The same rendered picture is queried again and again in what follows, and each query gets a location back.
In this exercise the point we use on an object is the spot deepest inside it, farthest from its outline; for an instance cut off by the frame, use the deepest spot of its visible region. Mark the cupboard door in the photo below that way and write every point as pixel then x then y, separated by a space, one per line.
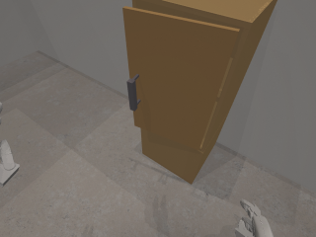
pixel 181 64

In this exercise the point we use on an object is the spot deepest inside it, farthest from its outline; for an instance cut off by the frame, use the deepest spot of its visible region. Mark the handle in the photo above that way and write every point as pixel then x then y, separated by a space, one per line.
pixel 132 95

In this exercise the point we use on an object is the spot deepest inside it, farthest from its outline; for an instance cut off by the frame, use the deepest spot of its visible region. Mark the right robot hand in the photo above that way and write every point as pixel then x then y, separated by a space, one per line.
pixel 258 227

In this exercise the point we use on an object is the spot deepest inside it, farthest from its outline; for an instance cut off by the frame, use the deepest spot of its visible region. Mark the left robot hand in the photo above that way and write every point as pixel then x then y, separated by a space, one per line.
pixel 8 168

